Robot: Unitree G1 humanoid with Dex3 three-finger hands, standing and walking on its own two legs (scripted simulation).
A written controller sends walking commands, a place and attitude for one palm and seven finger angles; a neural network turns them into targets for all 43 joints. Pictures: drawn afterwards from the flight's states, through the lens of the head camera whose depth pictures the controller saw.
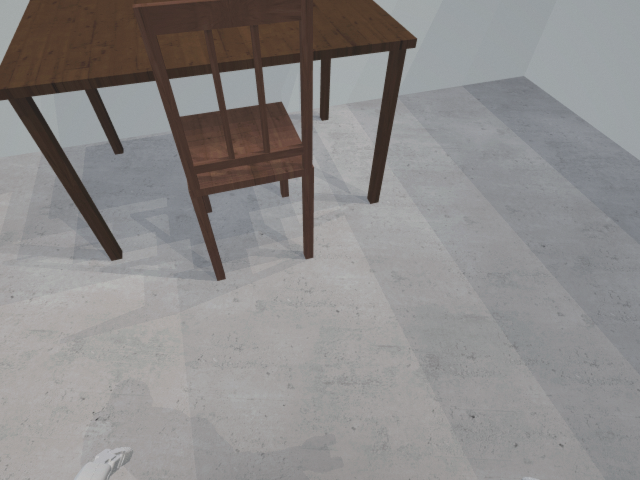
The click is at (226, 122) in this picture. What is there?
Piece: chair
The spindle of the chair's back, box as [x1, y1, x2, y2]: [204, 30, 234, 159]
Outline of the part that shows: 204,30 228,155 230,159 234,158 211,30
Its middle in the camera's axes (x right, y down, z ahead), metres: -0.25 -0.34 +0.97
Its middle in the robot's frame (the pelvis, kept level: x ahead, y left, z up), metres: +0.95 +0.29 -0.04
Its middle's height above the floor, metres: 0.72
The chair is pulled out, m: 0.00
